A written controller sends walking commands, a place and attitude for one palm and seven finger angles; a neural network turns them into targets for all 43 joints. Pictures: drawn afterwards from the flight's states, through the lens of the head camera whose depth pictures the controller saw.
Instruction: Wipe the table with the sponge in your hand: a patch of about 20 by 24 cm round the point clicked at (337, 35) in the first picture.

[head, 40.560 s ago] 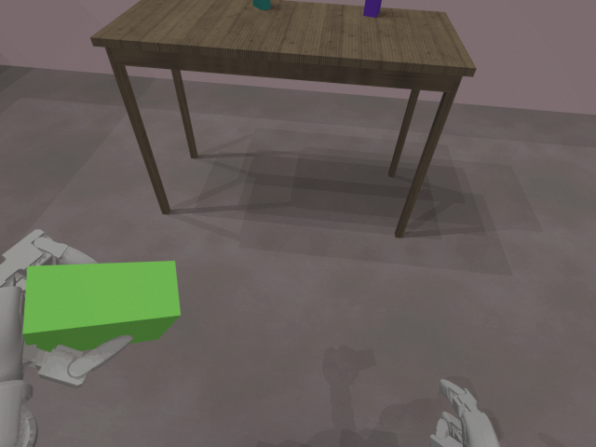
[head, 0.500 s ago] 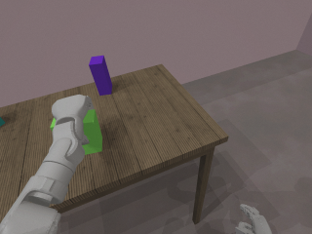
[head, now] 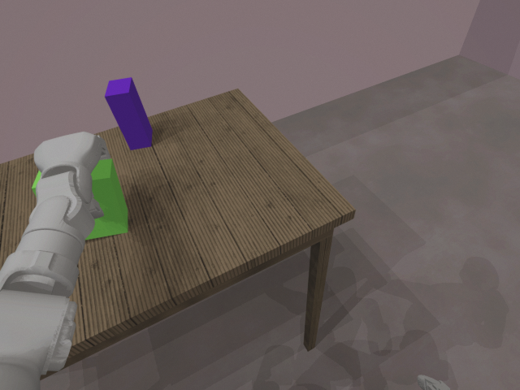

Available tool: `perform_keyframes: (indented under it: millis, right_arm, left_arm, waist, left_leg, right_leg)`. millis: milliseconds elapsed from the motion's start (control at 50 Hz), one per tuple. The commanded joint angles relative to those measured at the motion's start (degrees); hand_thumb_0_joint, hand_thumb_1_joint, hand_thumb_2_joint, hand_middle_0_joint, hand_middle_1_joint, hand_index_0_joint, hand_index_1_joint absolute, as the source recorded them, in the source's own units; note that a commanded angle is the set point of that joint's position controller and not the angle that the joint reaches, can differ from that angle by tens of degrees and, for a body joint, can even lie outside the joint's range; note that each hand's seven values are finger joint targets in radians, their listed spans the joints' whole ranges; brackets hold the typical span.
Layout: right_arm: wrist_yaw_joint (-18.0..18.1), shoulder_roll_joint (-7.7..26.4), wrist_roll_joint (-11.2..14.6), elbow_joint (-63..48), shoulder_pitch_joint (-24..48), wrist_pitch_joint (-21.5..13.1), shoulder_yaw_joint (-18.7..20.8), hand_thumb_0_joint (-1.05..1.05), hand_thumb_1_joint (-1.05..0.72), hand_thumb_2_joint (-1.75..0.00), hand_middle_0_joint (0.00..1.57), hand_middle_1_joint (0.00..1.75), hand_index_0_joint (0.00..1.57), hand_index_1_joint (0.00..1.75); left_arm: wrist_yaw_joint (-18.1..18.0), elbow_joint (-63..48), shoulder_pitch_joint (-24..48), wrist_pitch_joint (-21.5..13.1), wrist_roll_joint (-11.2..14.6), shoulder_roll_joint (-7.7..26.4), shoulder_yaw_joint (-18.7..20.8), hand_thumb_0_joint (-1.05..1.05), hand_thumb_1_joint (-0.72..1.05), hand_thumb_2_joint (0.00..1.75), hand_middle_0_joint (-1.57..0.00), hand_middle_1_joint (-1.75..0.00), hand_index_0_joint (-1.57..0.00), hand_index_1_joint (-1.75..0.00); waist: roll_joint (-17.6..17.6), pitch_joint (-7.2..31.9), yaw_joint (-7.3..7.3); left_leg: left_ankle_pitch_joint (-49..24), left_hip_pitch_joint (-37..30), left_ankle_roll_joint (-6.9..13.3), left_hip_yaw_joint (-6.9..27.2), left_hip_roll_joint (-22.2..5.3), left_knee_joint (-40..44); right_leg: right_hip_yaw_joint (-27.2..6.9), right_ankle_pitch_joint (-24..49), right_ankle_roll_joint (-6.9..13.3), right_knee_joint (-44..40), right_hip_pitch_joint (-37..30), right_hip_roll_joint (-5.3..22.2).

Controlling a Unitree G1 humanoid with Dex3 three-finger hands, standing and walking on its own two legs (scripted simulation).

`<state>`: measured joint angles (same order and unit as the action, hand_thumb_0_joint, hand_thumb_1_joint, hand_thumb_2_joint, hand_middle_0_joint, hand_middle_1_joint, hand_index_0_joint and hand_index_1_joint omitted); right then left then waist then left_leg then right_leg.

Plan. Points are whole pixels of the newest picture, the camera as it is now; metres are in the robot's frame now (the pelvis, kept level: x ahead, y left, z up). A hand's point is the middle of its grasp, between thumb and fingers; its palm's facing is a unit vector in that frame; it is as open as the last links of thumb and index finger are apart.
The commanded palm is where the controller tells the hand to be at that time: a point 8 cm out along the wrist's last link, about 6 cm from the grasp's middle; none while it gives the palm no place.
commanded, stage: wipe forward along the middle lane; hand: left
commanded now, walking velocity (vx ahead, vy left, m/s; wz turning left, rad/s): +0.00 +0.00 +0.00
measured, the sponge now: (90, 210) +0.39 +0.31 +0.08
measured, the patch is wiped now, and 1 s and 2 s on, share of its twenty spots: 1.00 1.00 1.00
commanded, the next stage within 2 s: slide back across to the first lane in 0.24 s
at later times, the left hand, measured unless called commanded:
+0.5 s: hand (79, 171) +0.44 +0.32 +0.13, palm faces -0.06 -0.03 -1.00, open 10.0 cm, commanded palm +0.41 +0.34 +0.17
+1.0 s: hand (37, 177) +0.42 +0.39 +0.14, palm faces -0.02 -0.02 -1.00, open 10.0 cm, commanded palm +0.38 +0.39 +0.18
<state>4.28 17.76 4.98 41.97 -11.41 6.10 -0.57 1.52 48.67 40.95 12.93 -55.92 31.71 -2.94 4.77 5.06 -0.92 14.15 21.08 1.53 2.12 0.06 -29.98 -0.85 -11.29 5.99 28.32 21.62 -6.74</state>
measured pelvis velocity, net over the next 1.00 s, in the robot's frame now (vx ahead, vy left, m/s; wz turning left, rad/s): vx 0.04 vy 0.06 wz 0.01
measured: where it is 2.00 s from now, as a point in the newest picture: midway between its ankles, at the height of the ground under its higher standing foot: outside the picture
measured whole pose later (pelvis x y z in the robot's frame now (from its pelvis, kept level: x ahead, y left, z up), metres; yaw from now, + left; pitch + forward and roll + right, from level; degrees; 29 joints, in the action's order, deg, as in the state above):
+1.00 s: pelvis +0.04 +0.06 +0.01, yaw +1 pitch +5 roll -1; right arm 2.6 16.4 4.6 38.3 -7.7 7.9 -1.3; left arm 3.6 33.5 32.6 13.6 -56.0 32.9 -0.9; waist 4.1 4.1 1.6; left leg 14.5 15.1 3.9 1.9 3.7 -25.1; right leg -1.9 -12.2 1.5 22.0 14.5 -3.0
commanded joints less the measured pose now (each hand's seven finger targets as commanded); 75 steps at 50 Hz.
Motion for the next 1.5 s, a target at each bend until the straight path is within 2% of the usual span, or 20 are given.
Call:
perform_keyframes:
  millis: [0, 20, 80, 140, 300, 400, 420, 520, 640, 720, 760, 880, 920, 980, 1040, 1120, 1220, 1280, 1400, 1480]
  right_arm:
    - [-0.23, 6.98, -0.33, -7.31, 3.82, -2.39, 2.23, 0.00, -0.90, -0.90, 0.20, 0.30, 0.20, 0.30]
    - [-0.12, 7.06, -0.37, -7.47, 4.27, -2.25, 2.19, 0.00, -0.90, -0.90, 0.20, 0.30, 0.20, 0.30]
    - [-0.48, 6.94, -0.22, -7.37, 3.09, -1.87, 2.26, 0.00, -0.90, -0.90, 0.20, 0.30, 0.20, 0.30]
    - [-0.56, 7.50, -0.17, -6.55, 1.90, -1.64, 2.28, 0.00, -0.90, -0.90, 0.20, 0.30, 0.20, 0.30]
    - [-1.03, 7.60, -0.25, -6.54, 0.55, -1.08, 2.51, 0.00, -0.90, -0.90, 0.20, 0.30, 0.20, 0.30]
    - [-1.06, 7.00, -0.33, -7.76, 1.67, -0.60, 2.59, 0.00, -0.90, -0.90, 0.20, 0.30, 0.20, 0.30]
    - [-1.10, 6.88, -0.37, -8.32, 2.54, -0.73, 2.53, 0.00, -0.90, -0.90, 0.20, 0.30, 0.20, 0.30]
    - [-1.01, 6.69, -0.37, -8.99, 5.07, -0.56, 2.29, 0.00, -0.90, -0.90, 0.20, 0.30, 0.20, 0.30]
    - [-1.04, 6.32, -0.26, -9.29, 6.66, -0.53, 2.04, 0.00, -0.90, -0.90, 0.20, 0.30, 0.20, 0.30]
    - [-0.96, 6.20, 0.12, -11.09, 8.42, -0.84, 1.88, 0.00, -0.90, -0.90, 0.20, 0.30, 0.20, 0.30]
    - [-0.82, 6.26, 0.06, -10.79, 7.79, -0.90, 1.95, 0.00, -0.90, -0.90, 0.20, 0.30, 0.20, 0.30]
    - [-1.40, 6.37, -0.53, -10.56, 7.63, -0.32, 1.79, 0.00, -0.90, -0.90, 0.20, 0.30, 0.20, 0.30]
    - [-1.54, 6.33, -0.79, -11.31, 8.57, -0.32, 1.70, 0.00, -0.90, -0.90, 0.20, 0.30, 0.20, 0.30]
    - [-1.83, 6.34, -0.99, -11.26, 8.31, -0.04, 1.85, 0.00, -0.90, -0.90, 0.20, 0.30, 0.20, 0.30]
    - [-2.04, 6.50, -1.27, -11.34, 8.72, -0.02, 1.87, 0.00, -0.90, -0.90, 0.20, 0.30, 0.20, 0.30]
    - [-3.10, 6.03, -1.29, -12.70, 9.88, -0.44, 1.94, 0.00, -0.90, -0.90, 0.20, 0.30, 0.20, 0.30]
    - [-4.16, 5.76, -1.43, -13.51, 11.31, -0.65, 2.12, 0.00, -0.90, -0.90, 0.20, 0.30, 0.20, 0.30]
    - [-4.12, 6.01, -1.26, -12.78, 11.53, -0.35, 1.94, 0.00, -0.90, -0.90, 0.20, 0.30, 0.20, 0.30]
    - [-3.72, 5.56, -1.10, -13.02, 13.25, -0.60, 1.23, 0.00, -0.90, -0.90, 0.20, 0.30, 0.20, 0.30]
    - [-3.73, 5.05, -0.93, -13.67, 13.93, -0.98, 0.67, 0.00, -0.90, -0.90, 0.20, 0.30, 0.20, 0.30]
  left_arm:
    - [-3.03, -0.39, 16.80, 0.00, -3.21, 18.64, 3.89, 0.00, 0.10, 1.30, -1.20, -1.60, -1.20, -1.60]
    - [-2.98, -0.88, 17.10, -0.59, -3.26, 20.64, 5.54, 0.00, 0.10, 1.30, -1.20, -1.60, -1.20, -1.60]
    - [-3.41, -0.24, 17.35, -1.14, -2.91, 17.84, 3.22, 0.00, 0.10, 1.30, -1.20, -1.60, -1.20, -1.60]
    - [-3.44, 1.46, 19.22, -1.49, -3.59, 20.22, 4.44, 0.00, 0.10, 1.30, -1.20, -1.60, -1.20, -1.60]
    - [-3.79, 2.43, 19.88, -2.06, -4.43, 18.59, 3.26, 0.00, 0.10, 1.30, -1.20, -1.60, -1.20, -1.60]
    - [-4.43, -1.44, 17.69, -2.68, -3.63, 18.79, 4.93, 0.00, 0.10, 1.30, -1.20, -1.60, -1.20, -1.60]
    - [-4.45, -3.60, 17.45, -2.99, -3.15, 20.33, 6.81, 0.00, 0.10, 1.30, -1.20, -1.60, -1.20, -1.60]
    - [-5.37, -7.63, 16.75, -1.54, -3.60, 23.54, 9.34, 0.00, 0.10, 1.30, -1.20, -1.60, -1.20, -1.60]
    - [-4.39, -10.82, 17.53, 1.70, -4.79, 21.84, 6.72, 0.00, 0.10, 1.30, -1.20, -1.60, -1.20, -1.60]
    - [-2.52, -15.38, 13.31, 2.11, -0.57, 21.16, 8.27, 0.00, 0.10, 1.30, -1.20, -1.60, -1.20, -1.60]
    - [-1.51, -16.45, 12.48, 1.88, -0.12, 18.15, 5.74, 0.00, 0.10, 1.30, -1.20, -1.60, -1.20, -1.60]
    - [0.26, -20.26, 12.36, 2.35, -3.77, 18.84, 5.05, 0.00, 0.10, 1.30, -1.20, -1.60, -1.20, -1.60]
    - [0.67, -23.11, 10.11, 1.80, -3.02, 21.04, 8.06, 0.00, 0.10, 1.30, -1.20, -1.60, -1.20, -1.60]
    - [0.91, -24.18, 8.31, 1.87, -2.19, 19.36, 7.36, 0.00, 0.10, 1.30, -1.20, -1.60, -1.20, -1.60]
    - [0.99, -25.82, 5.17, 1.70, -1.60, 21.64, 10.24, 0.00, 0.10, 1.30, -1.20, -1.60, -1.20, -1.60]
    - [1.46, -32.29, 2.36, 2.27, -1.48, 16.61, 7.21, 0.00, 0.10, 1.30, -1.20, -1.60, -1.20, -1.60]
    - [1.22, -37.78, -6.95, 4.38, 0.72, 12.34, 6.21, 0.00, 0.10, 1.30, -1.20, -1.60, -1.20, -1.60]
    - [1.22, -36.87, -7.65, 6.86, 1.79, 10.11, 4.20, 0.00, 0.10, 1.30, -1.20, -1.60, -1.20, -1.60]
    - [1.88, -39.05, -7.98, 9.18, 0.24, 9.59, 2.24, 0.00, 0.10, 1.30, -1.20, -1.60, -1.20, -1.60]
    - [2.91, -39.64, -9.24, 9.56, 0.21, 5.02, -1.83, 0.00, 0.10, 1.30, -1.20, -1.60, -1.20, -1.60]
  waist:
    - [-9.66, 9.31, 0.67]
    - [-8.34, 11.66, 1.32]
    - [-8.36, 11.47, 0.25]
    - [-8.58, 11.11, -0.37]
    - [-8.11, 12.54, -0.79]
    - [-8.02, 14.89, 0.82]
    - [-6.48, 16.72, 2.09]
    - [-5.33, 14.47, 3.21]
    - [-1.92, 13.89, 3.11]
    - [-4.89, 15.88, 3.73]
    - [-5.00, 13.87, 2.71]
    - [0.09, 12.53, 2.77]
    - [0.83, 14.66, 4.11]
    - [-0.57, 14.95, 3.89]
    - [-1.34, 16.05, 4.77]
    - [1.35, 17.07, 5.00]
    - [-1.06, 17.72, 5.53]
    - [-3.93, 14.22, 4.70]
    - [-2.18, 12.48, 4.65]
    - [-1.76, 10.19, 4.12]
  left_leg:
    - [1.51, 6.49, 1.57, -1.22, 2.49, 1.50]
    - [0.25, 6.75, 1.41, -0.82, 2.42, 1.36]
    - [-0.21, 6.63, 1.66, -1.79, 2.44, 1.20]
    - [-0.59, 7.06, 1.87, -1.51, 2.35, 1.36]
    - [-3.14, 5.44, 2.17, -2.22, 2.32, 1.67]
    - [-5.58, 2.76, 2.40, -2.51, 2.50, 2.50]
    - [-7.10, 1.92, 2.44, -2.15, 2.53, 3.00]
    - [-7.58, -0.16, 2.67, -1.99, 2.73, 4.52]
    - [-10.23, -4.17, 2.53, -1.67, 2.56, 6.03]
    - [-12.30, -6.33, 2.51, -0.60, 2.18, 6.69]
    - [-12.76, -7.75, 2.68, -0.60, 2.04, 6.80]
    - [-19.38, -11.23, 1.69, 0.34, 1.54, 6.56]
    - [-23.31, -12.10, 1.34, 1.01, 1.43, 6.47]
    - [-26.21, -12.99, 0.76, 0.96, 1.10, 6.04]
    - [-30.28, -13.71, 0.41, 1.37, 0.83, 5.66]
    - [-37.61, -16.46, -0.78, 2.89, -0.09, 5.23]
    - [-40.06, -17.83, -1.29, 3.62, -0.61, 4.33]
    - [-33.02, -16.07, -1.26, 3.37, -0.56, 5.47]
    - [-27.57, -14.99, -0.76, 2.81, 0.20, 6.23]
    - [-23.52, -14.28, -0.46, 3.08, 0.04, 6.69]
  right_leg:
    - [-11.29, -5.15, -3.50, -8.34, -11.14, 7.42]
    - [-12.31, -2.40, -3.08, -7.46, -12.47, 7.51]
    - [-10.39, 1.53, -3.83, -6.89, -12.56, 7.53]
    - [-10.20, 2.60, -3.69, -6.67, -11.73, 7.04]
    - [-7.54, 8.89, -3.88, -5.77, -11.39, 6.57]
    - [-6.10, 11.42, -3.70, -5.33, -13.79, 6.25]
    - [-6.35, 12.94, -3.20, -5.02, -15.14, 6.21]
    - [-5.49, 10.38, -2.77, -5.71, -15.08, 5.86]
    - [-3.12, 8.58, -2.19, -6.14, -14.55, 5.31]
    - [-2.44, 11.48, -2.20, -6.53, -16.99, 5.28]
    - [-1.48, 11.55, -2.43, -7.04, -15.50, 5.09]
    - [-0.27, 13.16, -1.02, -6.78, -13.04, 4.48]
    - [-0.50, 15.69, -0.52, -6.33, -14.67, 4.46]
    - [0.15, 17.54, -0.90, -6.11, -14.98, 4.51]
    - [0.00, 19.44, -0.84, -5.74, -16.16, 4.54]
    - [0.50, 18.83, -0.83, -5.84, -14.30, 4.40]
    - [0.61, 19.44, -1.23, -5.61, -14.52, 4.23]
    - [1.52, 16.10, -1.64, -6.22, -13.08, 4.17]
    - [1.23, 13.87, -1.05, -6.23, -13.76, 4.07]
    - [1.65, 11.10, -0.97, -6.29, -12.34, 4.00]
